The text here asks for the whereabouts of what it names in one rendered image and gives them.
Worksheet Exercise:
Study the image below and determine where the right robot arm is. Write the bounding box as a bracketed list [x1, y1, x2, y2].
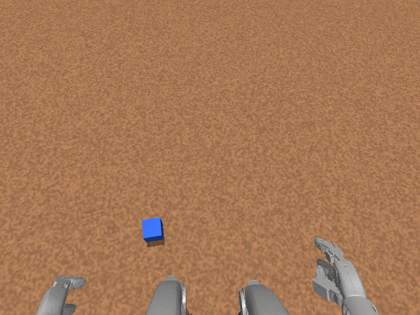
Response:
[342, 296, 380, 315]

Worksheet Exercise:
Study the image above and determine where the cube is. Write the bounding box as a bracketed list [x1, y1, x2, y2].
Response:
[142, 218, 164, 242]

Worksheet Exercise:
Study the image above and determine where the left robot hand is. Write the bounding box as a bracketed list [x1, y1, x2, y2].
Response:
[35, 275, 86, 315]

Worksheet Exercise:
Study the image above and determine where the right robot hand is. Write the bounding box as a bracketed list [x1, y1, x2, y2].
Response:
[312, 238, 367, 307]

